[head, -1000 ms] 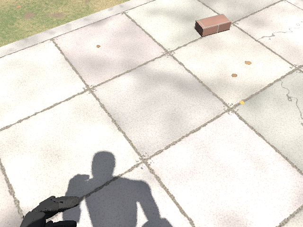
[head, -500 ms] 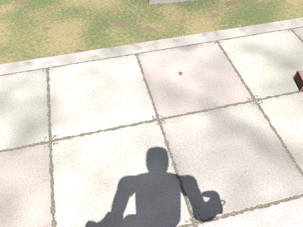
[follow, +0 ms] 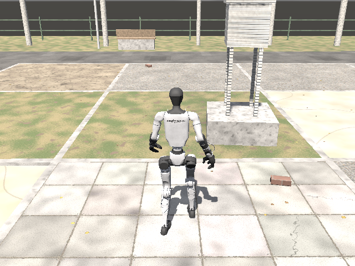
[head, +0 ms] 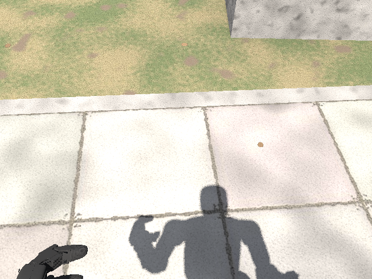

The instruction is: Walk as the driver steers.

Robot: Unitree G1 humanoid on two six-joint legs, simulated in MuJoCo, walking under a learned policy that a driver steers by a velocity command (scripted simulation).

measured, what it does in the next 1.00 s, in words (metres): walks ahead, turning left: right foot, then left foot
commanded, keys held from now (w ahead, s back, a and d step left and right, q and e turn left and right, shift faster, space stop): w+q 0.16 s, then q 0.50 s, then w+q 0.34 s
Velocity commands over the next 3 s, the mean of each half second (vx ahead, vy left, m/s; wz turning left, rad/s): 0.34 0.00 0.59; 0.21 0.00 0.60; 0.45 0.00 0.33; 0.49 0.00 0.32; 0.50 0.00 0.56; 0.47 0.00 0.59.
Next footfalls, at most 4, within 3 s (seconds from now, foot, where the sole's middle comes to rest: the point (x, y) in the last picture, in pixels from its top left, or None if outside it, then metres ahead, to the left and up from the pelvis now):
0.04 right None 0.18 -0.13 -0.77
0.50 left None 0.34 0.15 -0.77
0.90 right None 0.43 -0.06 -0.77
1.36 left None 0.45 0.34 -0.77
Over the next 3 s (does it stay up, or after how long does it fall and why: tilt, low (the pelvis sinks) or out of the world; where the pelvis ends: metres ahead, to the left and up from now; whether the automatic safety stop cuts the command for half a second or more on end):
stays up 0.87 0.91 0.00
